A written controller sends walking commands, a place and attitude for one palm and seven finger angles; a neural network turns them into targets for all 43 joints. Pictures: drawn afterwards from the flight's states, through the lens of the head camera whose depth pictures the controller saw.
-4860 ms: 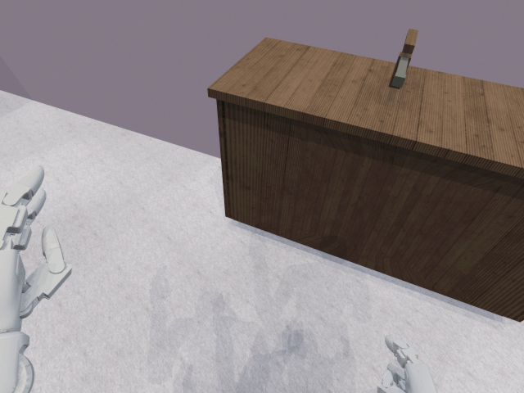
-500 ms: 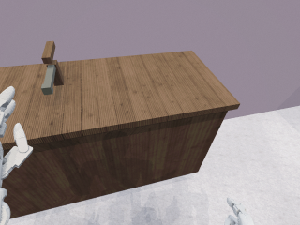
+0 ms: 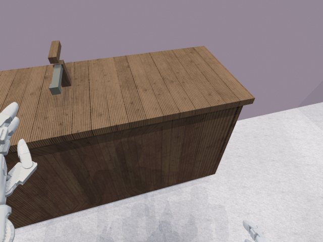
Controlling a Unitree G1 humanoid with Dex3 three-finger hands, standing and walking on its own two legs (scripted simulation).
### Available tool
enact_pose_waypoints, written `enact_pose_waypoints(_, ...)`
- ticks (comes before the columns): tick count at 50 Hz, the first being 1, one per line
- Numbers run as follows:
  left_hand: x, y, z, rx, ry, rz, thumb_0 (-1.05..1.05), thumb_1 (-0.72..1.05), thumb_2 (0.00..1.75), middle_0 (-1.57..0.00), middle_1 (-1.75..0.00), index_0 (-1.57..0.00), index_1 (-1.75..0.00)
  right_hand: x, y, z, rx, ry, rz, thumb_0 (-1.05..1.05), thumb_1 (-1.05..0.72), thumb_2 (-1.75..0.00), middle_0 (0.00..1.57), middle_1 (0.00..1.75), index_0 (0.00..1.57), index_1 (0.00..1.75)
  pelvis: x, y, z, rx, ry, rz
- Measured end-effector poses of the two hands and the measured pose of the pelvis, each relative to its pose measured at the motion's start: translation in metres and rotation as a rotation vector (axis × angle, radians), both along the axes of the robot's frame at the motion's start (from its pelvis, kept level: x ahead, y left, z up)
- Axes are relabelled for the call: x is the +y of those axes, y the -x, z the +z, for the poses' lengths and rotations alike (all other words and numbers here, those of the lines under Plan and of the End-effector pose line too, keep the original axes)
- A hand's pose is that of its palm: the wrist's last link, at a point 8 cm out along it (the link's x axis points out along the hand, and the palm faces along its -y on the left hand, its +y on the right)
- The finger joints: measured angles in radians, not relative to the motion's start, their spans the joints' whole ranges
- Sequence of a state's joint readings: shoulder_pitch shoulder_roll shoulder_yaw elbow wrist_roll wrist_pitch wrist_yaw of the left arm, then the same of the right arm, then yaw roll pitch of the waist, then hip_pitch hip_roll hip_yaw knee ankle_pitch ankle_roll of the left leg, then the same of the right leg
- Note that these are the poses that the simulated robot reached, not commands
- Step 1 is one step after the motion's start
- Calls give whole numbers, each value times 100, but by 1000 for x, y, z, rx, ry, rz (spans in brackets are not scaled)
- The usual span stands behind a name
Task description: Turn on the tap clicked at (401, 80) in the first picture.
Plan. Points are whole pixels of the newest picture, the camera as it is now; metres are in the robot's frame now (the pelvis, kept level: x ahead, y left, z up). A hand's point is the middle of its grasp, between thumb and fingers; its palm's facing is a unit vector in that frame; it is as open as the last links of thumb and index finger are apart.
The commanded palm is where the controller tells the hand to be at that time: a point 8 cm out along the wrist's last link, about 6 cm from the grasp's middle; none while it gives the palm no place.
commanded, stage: come to a stop and stand still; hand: left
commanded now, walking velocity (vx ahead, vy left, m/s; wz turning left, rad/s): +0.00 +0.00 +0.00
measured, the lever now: (55, 89) +0.54 +0.39 +0.08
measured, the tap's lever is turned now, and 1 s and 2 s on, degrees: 0 0 0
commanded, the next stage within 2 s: look again from close up in 1.26 s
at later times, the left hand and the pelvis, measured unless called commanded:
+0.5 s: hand (9, 210) +0.13 +0.25 +0.17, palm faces +0.52 -0.77 -0.38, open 7.4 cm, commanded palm +0.08 +0.28 +0.18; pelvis -0.05 -0.01 -0.02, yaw +5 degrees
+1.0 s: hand out of the picture +0.09 +0.22 +0.18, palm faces +0.41 -0.84 -0.37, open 7.4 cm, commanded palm +0.03 +0.25 +0.18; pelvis -0.13 -0.03 +0.01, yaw +0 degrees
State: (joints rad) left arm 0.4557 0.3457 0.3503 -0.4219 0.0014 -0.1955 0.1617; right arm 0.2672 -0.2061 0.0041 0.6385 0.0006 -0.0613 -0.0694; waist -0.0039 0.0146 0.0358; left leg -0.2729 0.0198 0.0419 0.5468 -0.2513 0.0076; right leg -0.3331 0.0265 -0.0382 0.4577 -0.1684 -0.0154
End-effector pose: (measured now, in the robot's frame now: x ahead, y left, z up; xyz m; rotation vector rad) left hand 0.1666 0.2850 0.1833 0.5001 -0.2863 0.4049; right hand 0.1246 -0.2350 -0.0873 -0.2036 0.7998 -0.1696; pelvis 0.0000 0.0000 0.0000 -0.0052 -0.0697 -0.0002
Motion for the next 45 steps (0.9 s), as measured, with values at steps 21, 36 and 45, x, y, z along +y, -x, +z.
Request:
enact_pose_waypoints(21,1,59,-1,-50,-27,49,1,89,90,-21,-30,-21,-30,18,6,-7,-70,-53,87,1,-90,-90,20,30,21,30,-8,39,-15,-55,-16,86)
enact_pose_waypoints(36,10,106,8,-105,-11,-9,1,89,90,-22,-30,-21,-30,19,72,14,-72,-8,67,1,-90,-90,20,30,21,30,1,103,-4,-19,7,57)
enact_pose_waypoints(45,-5,130,-1,-1,65,-11,1,89,90,-21,-30,-21,-30,6,123,19,27,1,29,1,-90,-90,20,30,21,30,-9,119,13,56,50,14)
